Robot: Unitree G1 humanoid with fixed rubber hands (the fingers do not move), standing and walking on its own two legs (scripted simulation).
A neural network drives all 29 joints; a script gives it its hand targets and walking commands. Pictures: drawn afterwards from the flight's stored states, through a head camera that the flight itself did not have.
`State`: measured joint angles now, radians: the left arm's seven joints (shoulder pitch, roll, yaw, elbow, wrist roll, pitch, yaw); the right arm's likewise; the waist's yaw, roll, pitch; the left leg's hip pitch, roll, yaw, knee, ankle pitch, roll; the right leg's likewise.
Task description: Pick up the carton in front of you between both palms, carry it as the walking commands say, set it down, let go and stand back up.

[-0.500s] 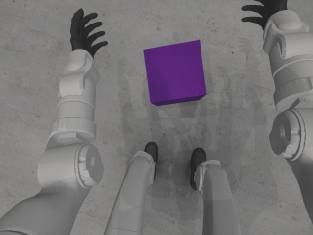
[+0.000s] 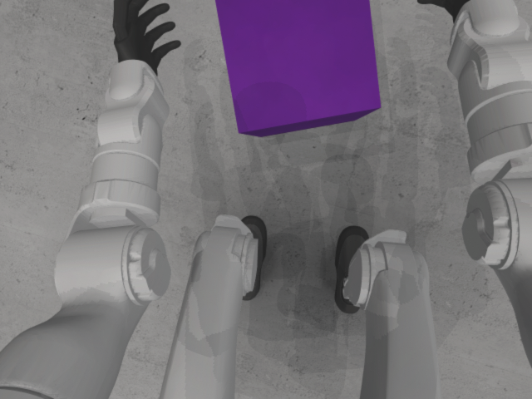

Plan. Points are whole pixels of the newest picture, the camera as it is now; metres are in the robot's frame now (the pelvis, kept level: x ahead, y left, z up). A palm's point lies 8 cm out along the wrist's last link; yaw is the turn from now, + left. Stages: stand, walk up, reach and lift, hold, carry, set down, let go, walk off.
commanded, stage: reach and lift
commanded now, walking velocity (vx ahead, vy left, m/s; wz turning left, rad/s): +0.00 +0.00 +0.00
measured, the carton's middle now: (299, 69) +0.54 +0.02 -0.37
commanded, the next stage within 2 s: none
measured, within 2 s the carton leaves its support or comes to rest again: leaves its support in 1.24 s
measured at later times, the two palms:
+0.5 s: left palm (191, 82) +0.51 +0.20 -0.31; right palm (413, 43) +0.57 -0.15 -0.31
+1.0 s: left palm (204, 78) +0.51 +0.17 -0.29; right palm (396, 41) +0.57 -0.12 -0.29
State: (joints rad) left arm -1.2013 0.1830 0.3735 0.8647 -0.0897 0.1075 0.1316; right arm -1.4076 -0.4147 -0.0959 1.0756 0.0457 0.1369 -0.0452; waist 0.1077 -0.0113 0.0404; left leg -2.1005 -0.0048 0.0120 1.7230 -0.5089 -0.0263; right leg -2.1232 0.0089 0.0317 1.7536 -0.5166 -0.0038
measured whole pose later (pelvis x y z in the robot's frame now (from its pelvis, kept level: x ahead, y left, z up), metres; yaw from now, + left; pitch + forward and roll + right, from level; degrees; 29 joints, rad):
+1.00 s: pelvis -0.03 +0.00 -0.12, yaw +1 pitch +34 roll +4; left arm -1.55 0.20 0.29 1.12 -0.14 0.09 0.17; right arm -1.75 -0.44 0.10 1.34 0.17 0.10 -0.06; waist 0.10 0.03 0.47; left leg -2.22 -0.02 0.02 2.17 -0.55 -0.04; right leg -2.25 0.00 0.04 2.21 -0.57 -0.01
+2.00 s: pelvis -0.02 +0.01 +0.02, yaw -3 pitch +42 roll +2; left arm -0.96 -0.05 0.52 0.55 0.21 0.44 0.06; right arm -1.07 -0.02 -0.40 0.71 -0.24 0.41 -0.03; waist 0.05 -0.01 -0.17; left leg -1.93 -0.05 -0.04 1.68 -0.49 -0.05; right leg -1.96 0.06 0.05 1.69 -0.47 0.02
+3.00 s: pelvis +0.07 +0.01 +0.27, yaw -4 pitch +5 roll +0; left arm -0.29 -0.16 0.29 0.41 0.24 0.51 0.01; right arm -0.29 0.16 -0.29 0.41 -0.24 0.49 -0.02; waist 0.00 0.00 -0.10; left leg -0.41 -0.02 -0.07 0.61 -0.28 -0.01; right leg -0.41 0.03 0.06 0.60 -0.27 0.01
